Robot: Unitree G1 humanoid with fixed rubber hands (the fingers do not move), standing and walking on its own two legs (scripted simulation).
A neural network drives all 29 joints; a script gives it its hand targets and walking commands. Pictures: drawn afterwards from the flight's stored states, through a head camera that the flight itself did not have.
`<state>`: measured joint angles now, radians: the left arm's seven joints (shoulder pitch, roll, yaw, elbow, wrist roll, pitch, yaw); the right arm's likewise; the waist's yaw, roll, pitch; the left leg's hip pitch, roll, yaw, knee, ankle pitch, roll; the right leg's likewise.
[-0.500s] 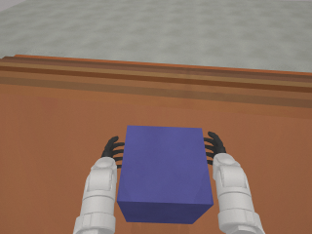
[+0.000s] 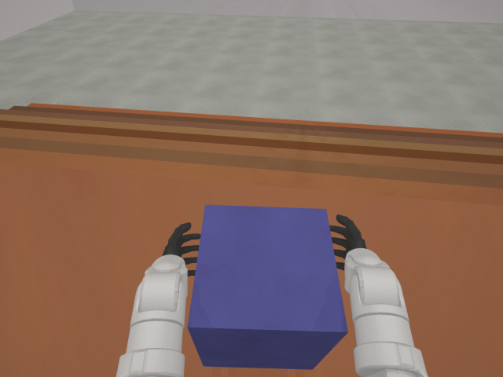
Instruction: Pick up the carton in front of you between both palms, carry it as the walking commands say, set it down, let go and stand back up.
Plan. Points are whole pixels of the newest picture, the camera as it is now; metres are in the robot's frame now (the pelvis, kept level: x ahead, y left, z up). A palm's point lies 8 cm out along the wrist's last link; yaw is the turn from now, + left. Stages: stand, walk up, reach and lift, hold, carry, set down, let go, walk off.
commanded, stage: hold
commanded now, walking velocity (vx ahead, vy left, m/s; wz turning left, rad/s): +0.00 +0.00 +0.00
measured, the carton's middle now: (261, 291) +0.28 +0.00 -0.04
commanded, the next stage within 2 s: carry in 1.20 s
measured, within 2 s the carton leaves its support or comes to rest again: neither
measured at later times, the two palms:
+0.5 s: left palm (172, 262) +0.28 +0.15 +0.05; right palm (353, 256) +0.29 -0.15 +0.06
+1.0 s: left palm (173, 264) +0.28 +0.15 +0.05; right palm (354, 257) +0.29 -0.15 +0.06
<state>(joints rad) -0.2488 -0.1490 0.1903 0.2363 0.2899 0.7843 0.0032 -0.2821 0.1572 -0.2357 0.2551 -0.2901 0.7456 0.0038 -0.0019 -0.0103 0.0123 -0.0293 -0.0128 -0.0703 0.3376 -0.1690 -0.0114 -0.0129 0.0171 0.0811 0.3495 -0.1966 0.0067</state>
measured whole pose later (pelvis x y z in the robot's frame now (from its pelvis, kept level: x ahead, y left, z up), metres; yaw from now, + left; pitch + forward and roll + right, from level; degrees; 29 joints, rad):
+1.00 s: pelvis +0.00 +0.00 +0.00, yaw +0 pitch -8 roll +0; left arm -0.26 -0.15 0.20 0.24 0.29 0.78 0.01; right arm -0.30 0.16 -0.24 0.26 -0.30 0.75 0.01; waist 0.00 -0.01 0.02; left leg -0.03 -0.02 -0.07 0.34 -0.17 -0.01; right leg -0.02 0.02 0.08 0.35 -0.20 0.01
